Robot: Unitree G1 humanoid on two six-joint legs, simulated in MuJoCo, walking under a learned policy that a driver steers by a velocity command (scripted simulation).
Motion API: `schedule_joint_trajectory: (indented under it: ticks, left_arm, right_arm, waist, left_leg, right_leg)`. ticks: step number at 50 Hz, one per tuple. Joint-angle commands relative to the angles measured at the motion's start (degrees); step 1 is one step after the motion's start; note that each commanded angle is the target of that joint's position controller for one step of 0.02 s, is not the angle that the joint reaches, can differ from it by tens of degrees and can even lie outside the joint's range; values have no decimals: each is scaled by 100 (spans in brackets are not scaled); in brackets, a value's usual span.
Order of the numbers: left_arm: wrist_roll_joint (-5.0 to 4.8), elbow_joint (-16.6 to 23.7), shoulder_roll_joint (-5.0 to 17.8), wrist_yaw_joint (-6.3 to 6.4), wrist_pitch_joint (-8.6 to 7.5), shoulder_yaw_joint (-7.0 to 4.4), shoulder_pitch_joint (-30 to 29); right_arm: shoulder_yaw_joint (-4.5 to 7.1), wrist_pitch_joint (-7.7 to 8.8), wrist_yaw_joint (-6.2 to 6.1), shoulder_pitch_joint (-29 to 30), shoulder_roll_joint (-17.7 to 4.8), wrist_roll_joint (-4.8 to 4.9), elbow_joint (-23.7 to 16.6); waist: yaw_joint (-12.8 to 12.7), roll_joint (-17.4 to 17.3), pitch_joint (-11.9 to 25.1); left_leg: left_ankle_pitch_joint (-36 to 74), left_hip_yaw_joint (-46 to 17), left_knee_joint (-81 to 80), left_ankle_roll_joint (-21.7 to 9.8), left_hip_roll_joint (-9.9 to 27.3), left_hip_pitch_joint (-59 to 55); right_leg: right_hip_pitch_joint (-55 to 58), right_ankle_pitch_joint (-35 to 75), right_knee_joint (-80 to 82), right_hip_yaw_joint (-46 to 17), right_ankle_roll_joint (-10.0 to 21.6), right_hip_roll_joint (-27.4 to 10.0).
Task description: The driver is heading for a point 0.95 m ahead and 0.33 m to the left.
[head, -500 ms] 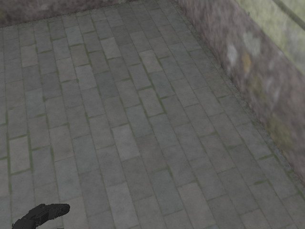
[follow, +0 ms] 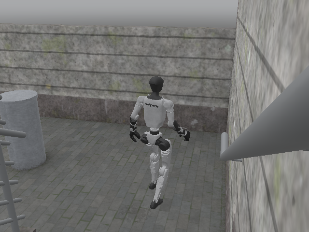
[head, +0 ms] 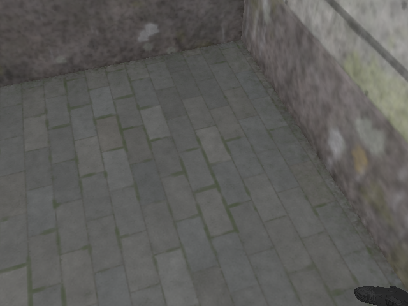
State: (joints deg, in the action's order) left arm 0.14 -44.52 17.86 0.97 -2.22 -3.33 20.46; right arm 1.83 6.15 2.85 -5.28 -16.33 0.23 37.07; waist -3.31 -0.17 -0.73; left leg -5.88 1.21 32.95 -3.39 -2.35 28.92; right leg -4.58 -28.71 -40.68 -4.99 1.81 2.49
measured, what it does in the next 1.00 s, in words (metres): walks ahead, turning left: right foot, then left foot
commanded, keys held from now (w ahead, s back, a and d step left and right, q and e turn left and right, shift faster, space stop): w+q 1.00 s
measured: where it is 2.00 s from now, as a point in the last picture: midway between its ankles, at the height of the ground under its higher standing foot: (120, 188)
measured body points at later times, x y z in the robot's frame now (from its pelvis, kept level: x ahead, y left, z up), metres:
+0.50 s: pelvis +0.27 +0.00 +0.01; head +0.29 +0.01 +0.46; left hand +0.45 +0.29 -0.04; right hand +0.36 -0.28 -0.10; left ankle +0.12 +0.09 -0.71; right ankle +0.39 -0.08 -0.72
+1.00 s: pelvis +0.48 +0.12 +0.00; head +0.51 +0.15 +0.45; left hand +0.32 +0.37 -0.13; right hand +0.81 +0.07 -0.06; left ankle +0.54 +0.27 -0.72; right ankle +0.40 -0.09 -0.71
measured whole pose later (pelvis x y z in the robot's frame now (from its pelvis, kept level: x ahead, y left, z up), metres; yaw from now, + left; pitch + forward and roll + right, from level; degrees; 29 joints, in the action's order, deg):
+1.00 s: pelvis +0.48 +0.12 +0.00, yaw +35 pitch +2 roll -2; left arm -1.4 -48.5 18.2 0.4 -3.0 -4.1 20.5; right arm 2.6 1.3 3.3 -3.7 -16.3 1.2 31.8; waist -4.5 -1.6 -2.6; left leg -6.3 1.8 34.1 -5.0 1.1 30.5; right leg 4.5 -26.8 -24.1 12.7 -2.9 -3.4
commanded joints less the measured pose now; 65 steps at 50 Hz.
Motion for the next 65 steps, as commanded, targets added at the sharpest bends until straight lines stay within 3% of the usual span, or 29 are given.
schedule_joint_trajectory:
  ticks: [1, 2, 3, 4, 8, 15, 20, 23, 24, 25, 26, 27, 29, 30, 32, 34, 41, 45, 48, 49, 50, 51, 52, 53, 54, 55, 56, 59, 65]
  left_arm:
    - [-18, 562, 653, -57, -290, -32, 299]
    - [-133, 709, 799, -96, -363, -69, -318]
    - [-67, 805, 731, -85, -431, -45, -680]
    - [19, 843, 696, -72, -457, -67, -764]
    - [111, 838, 453, -49, -321, -43, -614]
    - [54, 1081, 188, -94, -374, 56, -1971]
    - [-33, 1216, 353, -196, -497, -20, -2444]
    - [-53, 1037, 590, -158, -561, -175, -1677]
    - [27, 947, 802, -110, -575, -263, -958]
    - [117, 869, 1256, -58, -535, -381, -169]
    - [2, 690, 1135, -108, -450, -381, 101]
    - [-61, 769, 690, -106, -418, -276, -180]
    - [-12, 778, 379, -97, -354, -161, -630]
    - [18, 736, 282, -95, -359, -123, -756]
    - [32, 648, 275, -103, -394, -123, -837]
    - [19, 525, 398, -109, -439, -166, -806]
    - [-19, 181, 765, -83, -365, -232, -561]
    - [-132, -23, 974, -84, -251, -284, -256]
    - [-188, -42, 1218, -35, -139, -356, -267]
    - [-204, -22, 1253, -7, -97, -362, -328]
    - [-160, 32, 1097, 24, -105, -295, -265]
    - [95, 358, 408, -31, -199, -60, 151]
    - [74, 474, 445, -106, -408, 14, -27]
    - [-175, 625, 879, -167, -502, -117, -667]
    - [-224, 673, 789, -173, -556, -68, -826]
    - [-109, 598, 732, -156, -548, -46, -851]
    - [-39, 537, 763, -152, -484, -78, -744]
    - [-7, 319, 572, -194, -285, -38, -401]
    - [-93, 437, 328, -197, -238, 41, -1253]
  right_arm:
    - [363, -16, -25, -1807, -993, 152, -60]
    - [339, -61, -72, -1445, -913, 102, -132]
    - [342, -101, -98, -1231, -943, 19, -195]
    - [312, -121, -109, -1090, -877, -19, -237]
    - [267, -108, -150, -987, -747, 27, -211]
    - [339, -261, -360, -1560, -953, 116, 102]
    - [349, -391, -400, -1774, -935, 156, 236]
    - [337, -443, -407, -1511, -828, 139, 170]
    - [251, -415, -380, -1398, -582, 90, 71]
    - [143, -372, -374, -1863, -247, 102, -28]
    - [120, -340, -388, -2218, -383, 174, -117]
    - [246, -358, -387, -1936, -874, 203, -23]
    - [298, -411, -364, -1234, -886, 94, -143]
    - [319, -425, -340, -1141, -810, 71, -185]
    - [281, -466, -284, -1189, -566, 125, -214]
    - [252, -486, -265, -1036, -453, 110, -314]
    - [148, -383, -86, -31, -272, 99, -589]
    - [146, -386, 47, 502, -305, 133, -876]
    - [294, -437, 67, 112, -590, 78, -914]
    - [429, -460, 40, -622, -808, 75, -745]
    - [622, -502, -53, -1632, -1152, 101, -487]
    - [767, -513, -159, -1935, -1865, 135, -450]
    - [673, -423, -135, -2015, -1719, 120, -653]
    - [541, -348, -94, -1895, -1305, 54, -579]
    - [480, -308, -100, -1631, -1114, 54, -524]
    - [425, -311, -117, -1277, -938, 79, -516]
    - [354, -300, -124, -997, -787, 28, -563]
    - [313, -211, -150, -812, -747, -22, -450]
    - [276, -119, -243, -1076, -795, -81, -17]
  waist:
    - [779, -1124, 1749]
    - [811, -581, 959]
    - [737, -107, 578]
    - [562, 48, 360]
    - [258, -372, 341]
    - [704, -478, 126]
    - [766, -604, 70]
    - [285, -781, 313]
    - [-70, -566, 930]
    - [-126, 528, 1787]
    - [-17, 1749, 1965]
    - [-70, 1039, 1120]
    - [6, 411, 123]
    - [115, 487, -48]
    - [241, 680, -111]
    - [263, 587, -136]
    - [-54, 323, -242]
    - [-158, 342, -402]
    - [232, 576, 2]
    - [681, 515, 406]
    - [1154, 273, 916]
    - [837, -1218, 1472]
    - [910, -1228, 2515]
    - [1079, -687, 1873]
    - [889, -475, 1168]
    - [643, -61, 753]
    - [411, -148, 532]
    - [179, -333, 440]
    - [522, -410, -61]
  left_leg:
    - [-1469, -4626, -1448, -1486, 2068, -4795]
    - [-1209, -3864, -1539, -1278, 1901, -4036]
    - [-567, -3365, -1601, -1195, 1692, -3349]
    - [134, -2992, -1677, -1165, 1512, -2833]
    - [851, -2360, -1965, -1279, 1132, -2068]
    - [580, -2000, -1839, -901, 747, -1673]
    - [268, -2660, -1382, -792, 890, -2141]
    - [729, -2782, -676, -565, 728, -2087]
    - [655, -2464, 368, -376, 492, -1604]
    - [-924, -1633, 2142, 33, -227, -63]
    - [-2900, -1275, 3266, 163, -246, 1184]
    - [-2511, -1277, 3776, 243, 156, 1598]
    - [-1692, -964, 3745, 339, 480, 1510]
    - [-1455, -929, 3583, 349, 639, 1373]
    - [-1201, -769, 3470, 378, 781, 1108]
    - [-921, -728, 3253, 454, 850, 1227]
    - [725, -360, 1256, 405, 814, 1076]
    - [370, -74, 548, 165, 698, 1011]
    - [-506, 382, 326, -185, 198, 31]
    - [-373, 498, 25, -371, -54, -979]
    - [-73, 194, -156, -605, -73, -2632]
    - [-381, -2544, -259, -1466, 1481, -4846]
    - [-1110, -4993, -1260, -2108, 2236, -5431]
    - [-1129, -4240, -1453, -1733, 2037, -5033]
    - [-756, -3409, -1492, -1525, 1838, -4171]
    - [-257, -2893, -1579, -1363, 1649, -3377]
    - [322, -2474, -1710, -1275, 1489, -2741]
    - [1239, -1792, -2084, -1305, 1341, -2003]
    - [1023, -594, -2407, -864, 1050, -1970]
  right_leg:
    - [-3698, -111, -3526, -382, -118, -45]
    - [-3920, 406, -3444, -271, -103, -270]
    - [-3848, 723, -3160, -155, -89, -429]
    - [-3639, 924, -2779, -125, -112, -581]
    - [-3172, 1169, -1848, 3, -368, -660]
    - [-2758, 3073, 443, 49, -587, -287]
    - [-2293, 2799, 1296, -87, -435, -52]
    - [-1040, 2562, 1840, 21, -110, -116]
    - [272, 2522, 1670, -405, 213, -712]
    - [2294, 2143, 1618, -2061, 924, -1948]
    - [2708, 924, 2083, -3854, 1412, -2725]
    - [1975, 240, 2281, -3481, 1230, -2561]
    - [661, 1035, 2573, -2078, 916, -2016]
    - [268, 1457, 2722, -1634, 851, -1824]
    - [-196, 1955, 2989, -988, 833, -1624]
    - [-273, 2441, 3154, -563, 939, -1634]
    - [96, 3427, 3141, 713, 771, -1543]
    - [702, 3783, 2943, 982, 626, -1782]
    - [969, 6280, 1841, 1340, 434, -1804]
    - [765, 6822, 842, 1521, 311, -1680]
    - [-203, 6186, -548, 1608, 109, -1473]
    - [-2791, 1748, -2757, 1576, -253, -684]
    - [-3705, -568, -3795, 231, -293, -37]
    - [-4224, -98, -3916, -110, -208, -373]
    - [-4213, 407, -3497, 21, -136, -613]
    - [-3963, 743, -3047, 46, -151, -824]
    - [-3538, 1006, -2689, 35, -186, -993]
    - [-2996, 1438, -2291, 187, -385, -1053]
    - [-3203, 3470, -504, 304, -426, -972]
